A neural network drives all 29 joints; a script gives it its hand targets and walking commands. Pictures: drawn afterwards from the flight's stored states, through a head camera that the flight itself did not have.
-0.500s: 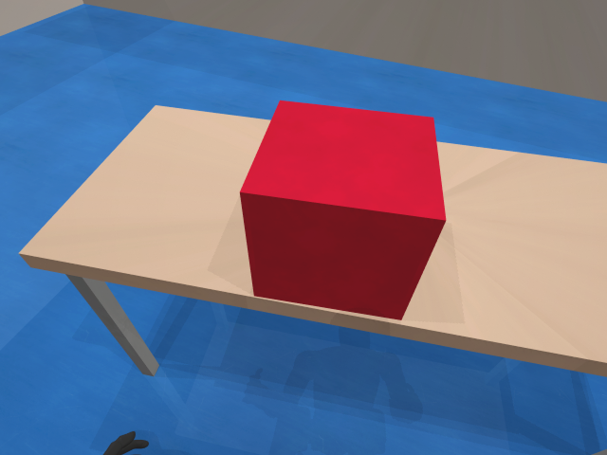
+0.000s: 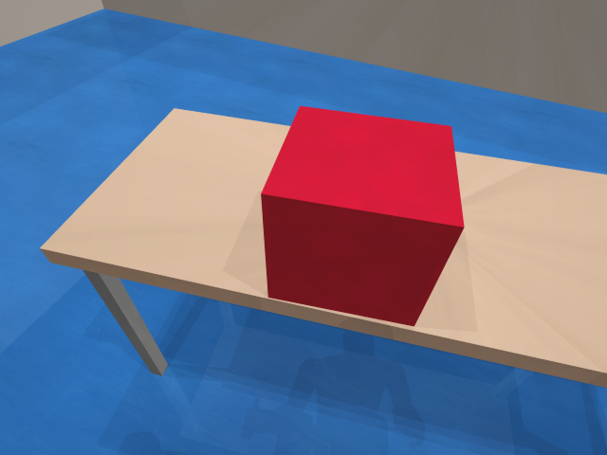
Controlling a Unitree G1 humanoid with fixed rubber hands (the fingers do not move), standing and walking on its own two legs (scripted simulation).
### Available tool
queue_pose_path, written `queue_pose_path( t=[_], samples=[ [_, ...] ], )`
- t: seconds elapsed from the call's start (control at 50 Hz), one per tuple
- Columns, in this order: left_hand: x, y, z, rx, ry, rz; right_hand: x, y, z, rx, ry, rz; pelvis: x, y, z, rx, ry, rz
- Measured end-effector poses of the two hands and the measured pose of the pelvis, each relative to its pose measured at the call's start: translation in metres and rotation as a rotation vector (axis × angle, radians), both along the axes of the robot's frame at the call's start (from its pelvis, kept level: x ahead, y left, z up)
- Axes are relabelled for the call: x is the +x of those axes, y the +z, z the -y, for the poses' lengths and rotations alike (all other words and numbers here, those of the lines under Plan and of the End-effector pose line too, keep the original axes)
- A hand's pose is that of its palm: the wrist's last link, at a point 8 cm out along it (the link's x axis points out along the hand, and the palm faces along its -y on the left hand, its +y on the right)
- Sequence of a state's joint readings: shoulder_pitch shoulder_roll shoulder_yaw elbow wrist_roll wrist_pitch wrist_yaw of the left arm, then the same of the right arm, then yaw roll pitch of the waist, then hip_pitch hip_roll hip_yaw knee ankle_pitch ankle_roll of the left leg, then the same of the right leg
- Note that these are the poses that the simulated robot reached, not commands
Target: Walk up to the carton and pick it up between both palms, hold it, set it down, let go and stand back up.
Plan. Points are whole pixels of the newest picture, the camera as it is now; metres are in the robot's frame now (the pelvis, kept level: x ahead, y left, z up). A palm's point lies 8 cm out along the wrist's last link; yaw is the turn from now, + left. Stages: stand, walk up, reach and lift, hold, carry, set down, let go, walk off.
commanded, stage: stand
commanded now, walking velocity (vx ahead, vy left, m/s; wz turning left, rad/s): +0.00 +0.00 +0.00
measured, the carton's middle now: (356, 215) +0.52 -0.07 +0.02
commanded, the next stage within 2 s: none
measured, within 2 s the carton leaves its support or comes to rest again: neither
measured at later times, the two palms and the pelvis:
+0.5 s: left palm out of the picture -0.01 +0.25 -0.13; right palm out of the picture +0.02 -0.25 -0.13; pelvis +0.00 +0.00 +0.00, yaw +1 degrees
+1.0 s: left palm out of the picture -0.04 +0.22 -0.14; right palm out of the picture +0.00 -0.24 -0.14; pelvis +0.00 +0.00 +0.00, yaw +1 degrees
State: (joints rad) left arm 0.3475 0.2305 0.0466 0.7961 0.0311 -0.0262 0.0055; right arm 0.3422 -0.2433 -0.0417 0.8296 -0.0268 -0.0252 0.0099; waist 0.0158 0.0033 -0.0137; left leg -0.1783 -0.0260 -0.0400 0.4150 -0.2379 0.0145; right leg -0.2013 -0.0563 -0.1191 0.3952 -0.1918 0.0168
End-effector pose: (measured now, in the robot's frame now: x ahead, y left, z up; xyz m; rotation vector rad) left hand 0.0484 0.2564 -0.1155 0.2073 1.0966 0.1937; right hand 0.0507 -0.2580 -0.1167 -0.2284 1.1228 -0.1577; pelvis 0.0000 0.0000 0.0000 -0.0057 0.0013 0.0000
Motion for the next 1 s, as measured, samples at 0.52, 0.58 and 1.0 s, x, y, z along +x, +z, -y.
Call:
queue_pose_path(
  t=[0.52, 0.58, 1.0],
  samples=[
    [-0.058, -0.017, 0.011, -0.035, 0.079, -0.195, -0.033, -0.013, -0.012, 0.016, -0.034, -0.115, -0.003, 0.001, -0.002, 0.004, 0.016, 0.018],
    [-0.063, -0.018, 0.013, -0.039, 0.085, -0.211, -0.036, -0.014, -0.014, 0.020, -0.036, -0.129, -0.003, 0.001, -0.001, 0.004, 0.016, 0.019],
    [-0.085, -0.025, 0.038, -0.079, 0.101, -0.316, -0.052, -0.023, -0.023, 0.052, -0.052, -0.208, 0.000, 0.000, 0.005, 0.005, 0.016, 0.014]
  ],
)
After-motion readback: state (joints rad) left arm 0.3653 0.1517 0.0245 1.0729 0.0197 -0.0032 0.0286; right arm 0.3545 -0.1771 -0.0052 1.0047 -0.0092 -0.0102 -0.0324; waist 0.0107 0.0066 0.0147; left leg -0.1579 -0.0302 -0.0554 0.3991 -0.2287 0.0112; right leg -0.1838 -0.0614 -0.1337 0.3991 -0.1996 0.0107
